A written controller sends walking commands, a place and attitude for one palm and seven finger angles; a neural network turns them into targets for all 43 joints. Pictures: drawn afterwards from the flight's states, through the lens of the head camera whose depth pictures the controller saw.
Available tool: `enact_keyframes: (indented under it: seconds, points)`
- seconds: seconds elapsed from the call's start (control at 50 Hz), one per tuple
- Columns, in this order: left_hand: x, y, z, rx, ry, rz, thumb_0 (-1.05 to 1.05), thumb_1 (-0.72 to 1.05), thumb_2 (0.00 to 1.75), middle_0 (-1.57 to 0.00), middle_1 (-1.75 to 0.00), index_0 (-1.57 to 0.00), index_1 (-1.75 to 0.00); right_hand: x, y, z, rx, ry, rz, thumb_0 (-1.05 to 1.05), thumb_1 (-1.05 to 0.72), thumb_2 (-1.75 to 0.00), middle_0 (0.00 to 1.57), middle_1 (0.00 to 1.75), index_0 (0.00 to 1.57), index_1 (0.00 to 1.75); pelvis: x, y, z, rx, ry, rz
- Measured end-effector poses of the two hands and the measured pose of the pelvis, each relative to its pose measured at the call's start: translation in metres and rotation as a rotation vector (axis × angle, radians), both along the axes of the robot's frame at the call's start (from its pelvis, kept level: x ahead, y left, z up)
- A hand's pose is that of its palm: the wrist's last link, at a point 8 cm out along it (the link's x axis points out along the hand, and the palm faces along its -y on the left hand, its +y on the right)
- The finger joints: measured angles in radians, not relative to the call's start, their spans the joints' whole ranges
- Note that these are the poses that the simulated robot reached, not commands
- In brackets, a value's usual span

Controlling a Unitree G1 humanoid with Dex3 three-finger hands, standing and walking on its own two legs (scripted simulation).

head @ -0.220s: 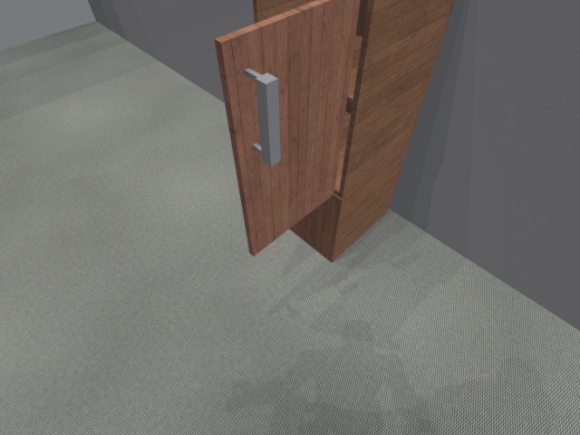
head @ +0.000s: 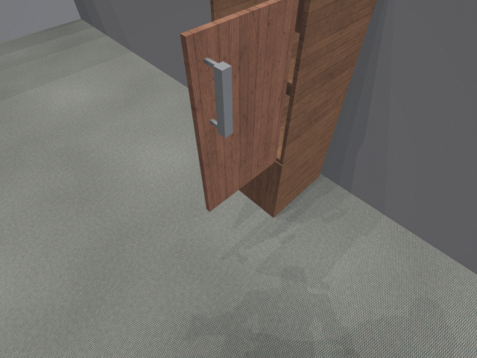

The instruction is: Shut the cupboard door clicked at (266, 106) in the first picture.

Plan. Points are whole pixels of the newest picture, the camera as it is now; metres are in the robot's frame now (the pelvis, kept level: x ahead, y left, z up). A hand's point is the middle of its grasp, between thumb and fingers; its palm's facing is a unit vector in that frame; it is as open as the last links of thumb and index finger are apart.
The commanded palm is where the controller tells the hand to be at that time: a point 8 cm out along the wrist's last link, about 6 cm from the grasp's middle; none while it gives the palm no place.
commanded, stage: stand and wait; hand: left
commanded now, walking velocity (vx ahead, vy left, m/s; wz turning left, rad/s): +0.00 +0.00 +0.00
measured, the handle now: (217, 98) +0.63 +0.08 +0.09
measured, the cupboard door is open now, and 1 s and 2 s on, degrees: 90 90 90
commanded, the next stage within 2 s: look at it before walking up in 0.06 s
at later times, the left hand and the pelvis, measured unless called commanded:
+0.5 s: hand out of the picture +0.07 +0.25 -0.16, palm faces -0.03 -0.94 -0.34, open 7.4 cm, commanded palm none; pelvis +0.00 +0.00 +0.00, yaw +0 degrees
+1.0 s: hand out of the picture +0.07 +0.22 -0.18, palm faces -0.10 -0.95 -0.28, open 7.4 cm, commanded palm none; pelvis -0.01 +0.00 -0.01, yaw -6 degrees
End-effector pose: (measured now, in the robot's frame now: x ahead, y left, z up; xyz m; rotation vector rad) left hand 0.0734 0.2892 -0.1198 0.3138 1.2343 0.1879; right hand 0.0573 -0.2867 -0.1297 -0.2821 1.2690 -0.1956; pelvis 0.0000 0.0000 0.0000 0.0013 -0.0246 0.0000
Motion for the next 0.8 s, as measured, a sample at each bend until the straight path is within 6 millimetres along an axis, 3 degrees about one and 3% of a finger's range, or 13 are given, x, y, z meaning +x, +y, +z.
enact_keyframes:
  seconds: [0.8]
  points:
    - [0.0003,0.0007,0.0001,0.004,0.010,-0.001,0.01,0.90,0.90,-0.20,-0.30,-0.20,-0.30,0.0035,-0.0038,0.0004,-0.009,0.004,0.004,0.00,-0.90,-0.90,0.20,0.30,0.21,0.30,0.0013,-0.0009,-0.0001,0.000,0.007,-0.005]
